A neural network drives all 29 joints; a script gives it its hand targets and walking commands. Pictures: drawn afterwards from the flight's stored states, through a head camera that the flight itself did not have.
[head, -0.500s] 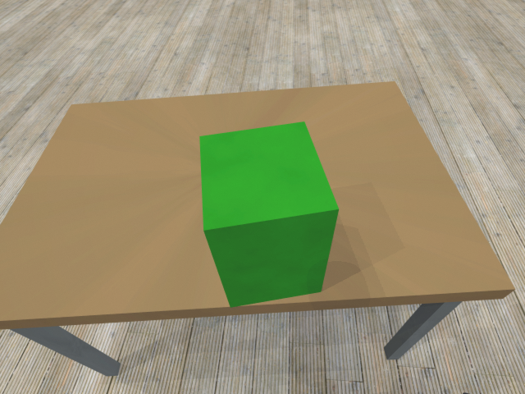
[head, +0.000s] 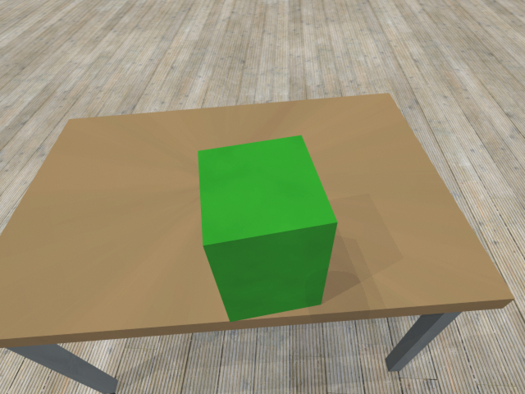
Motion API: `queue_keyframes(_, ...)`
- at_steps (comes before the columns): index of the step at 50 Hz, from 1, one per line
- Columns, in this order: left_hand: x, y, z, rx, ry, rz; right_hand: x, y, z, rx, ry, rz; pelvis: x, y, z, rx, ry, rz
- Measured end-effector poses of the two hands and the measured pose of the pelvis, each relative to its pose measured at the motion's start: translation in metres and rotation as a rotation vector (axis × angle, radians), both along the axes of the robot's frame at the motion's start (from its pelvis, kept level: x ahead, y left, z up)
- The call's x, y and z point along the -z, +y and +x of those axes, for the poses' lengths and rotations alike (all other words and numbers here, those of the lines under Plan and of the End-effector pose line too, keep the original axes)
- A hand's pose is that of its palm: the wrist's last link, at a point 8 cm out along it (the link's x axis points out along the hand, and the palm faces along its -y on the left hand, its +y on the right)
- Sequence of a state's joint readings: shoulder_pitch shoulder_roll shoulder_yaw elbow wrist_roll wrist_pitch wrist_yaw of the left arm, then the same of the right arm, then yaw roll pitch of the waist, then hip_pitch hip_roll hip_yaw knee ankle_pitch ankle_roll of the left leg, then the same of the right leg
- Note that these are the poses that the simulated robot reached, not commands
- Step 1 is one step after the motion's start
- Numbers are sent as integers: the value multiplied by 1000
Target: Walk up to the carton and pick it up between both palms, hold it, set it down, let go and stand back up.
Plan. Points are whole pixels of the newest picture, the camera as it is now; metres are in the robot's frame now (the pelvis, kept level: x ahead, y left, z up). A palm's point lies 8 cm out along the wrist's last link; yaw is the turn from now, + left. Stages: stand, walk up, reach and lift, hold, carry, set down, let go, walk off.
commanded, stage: walk up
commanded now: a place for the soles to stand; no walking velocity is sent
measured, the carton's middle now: (263, 233) +0.39 +0.01 +0.00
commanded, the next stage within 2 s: reach and lift in 0.36 s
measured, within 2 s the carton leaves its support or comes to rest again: neither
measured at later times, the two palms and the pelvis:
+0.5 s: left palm out of the picture +0.09 +0.30 -0.12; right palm out of the picture +0.11 -0.29 -0.13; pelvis -0.01 +0.00 -0.01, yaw +2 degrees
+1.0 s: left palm out of the picture +0.14 +0.27 -0.09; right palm out of the picture +0.13 -0.27 -0.09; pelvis +0.00 +0.00 -0.01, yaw +0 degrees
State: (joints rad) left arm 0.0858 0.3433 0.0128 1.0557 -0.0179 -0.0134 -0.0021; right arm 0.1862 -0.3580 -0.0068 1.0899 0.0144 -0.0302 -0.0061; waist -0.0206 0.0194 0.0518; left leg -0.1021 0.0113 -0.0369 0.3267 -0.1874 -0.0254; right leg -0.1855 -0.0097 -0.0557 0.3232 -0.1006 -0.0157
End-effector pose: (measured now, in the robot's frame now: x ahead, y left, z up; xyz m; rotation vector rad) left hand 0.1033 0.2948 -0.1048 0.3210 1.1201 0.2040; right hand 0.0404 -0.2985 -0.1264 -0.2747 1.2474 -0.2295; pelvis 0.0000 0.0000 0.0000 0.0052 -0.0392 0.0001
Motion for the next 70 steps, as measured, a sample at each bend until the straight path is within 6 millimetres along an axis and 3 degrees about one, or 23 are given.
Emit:
queue_keyframes(15,11,2,-38,-55,84,-16,-3,6,23,-40,-11,-4,-1,2,2,-10,1,0)
queue_keyframes(21,11,2,-43,-74,102,-19,-5,6,33,-53,-34,-6,-1,3,2,-12,5,-1)
queue_keyframes(24,14,2,-22,-79,162,11,-1,5,55,-73,-93,7,8,1,-9,-28,-4,-1)
queue_keyframes(27,16,-4,19,-51,119,15,0,4,89,-95,-195,20,22,0,-19,-26,-13,-8)
queue_keyframes(32,-3,-31,74,10,-17,-34,-13,10,120,-95,-324,45,28,-3,-19,-6,-34,-16)
queue_keyframes(37,-18,-41,82,8,-91,-37,-30,12,116,-98,-378,42,22,-7,-6,-5,-59,-15)
queue_keyframes(44,-13,-29,50,-51,-47,-23,-36,13,98,-127,-359,29,18,-8,-2,1,-85,-7)
queue_keyframes(51,-14,-29,31,-55,-69,-34,-33,32,90,-128,-369,71,14,-2,-5,6,-54,-6)
queue_keyframes(60,-33,-48,50,-10,-248,-74,-39,61,94,-129,-492,118,10,7,3,14,-46,-6)
queue_keyframes(70,-38,-64,66,10,-330,-111,-57,56,104,-111,-554,111,6,11,9,27,-76,-4)
